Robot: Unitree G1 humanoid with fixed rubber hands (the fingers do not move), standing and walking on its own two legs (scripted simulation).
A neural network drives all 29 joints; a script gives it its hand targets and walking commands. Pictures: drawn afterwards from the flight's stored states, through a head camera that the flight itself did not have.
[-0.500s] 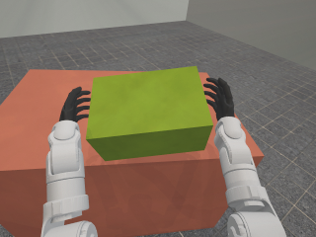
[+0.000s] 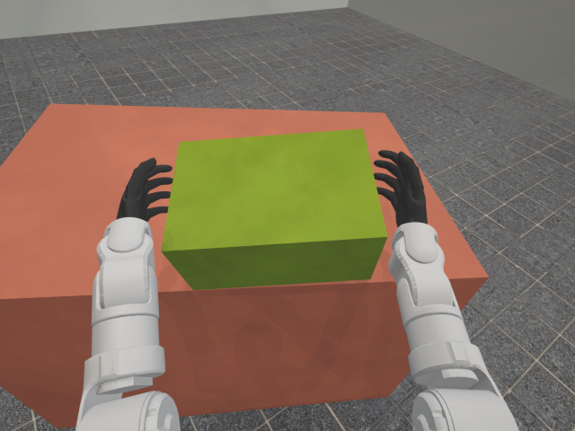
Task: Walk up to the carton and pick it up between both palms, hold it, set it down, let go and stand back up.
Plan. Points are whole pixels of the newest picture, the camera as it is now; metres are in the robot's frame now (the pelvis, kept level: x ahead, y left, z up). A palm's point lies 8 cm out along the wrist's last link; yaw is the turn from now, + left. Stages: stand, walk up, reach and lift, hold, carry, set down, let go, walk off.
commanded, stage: set down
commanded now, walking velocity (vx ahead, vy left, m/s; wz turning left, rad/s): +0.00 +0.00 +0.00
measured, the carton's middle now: (276, 211) +0.42 +0.00 +0.10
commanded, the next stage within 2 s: none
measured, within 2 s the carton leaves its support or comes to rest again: neither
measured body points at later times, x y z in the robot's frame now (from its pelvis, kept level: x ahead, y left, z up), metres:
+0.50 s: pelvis +0.00 +0.01 +0.00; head -0.02 +0.02 +0.45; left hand +0.39 +0.18 +0.12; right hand +0.38 -0.19 +0.14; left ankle +0.01 +0.11 -0.75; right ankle -0.01 -0.09 -0.75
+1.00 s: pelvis +0.01 +0.01 +0.00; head +0.01 +0.03 +0.45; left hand +0.43 +0.19 +0.11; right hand +0.40 -0.18 +0.11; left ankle +0.01 +0.11 -0.75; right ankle -0.01 -0.09 -0.75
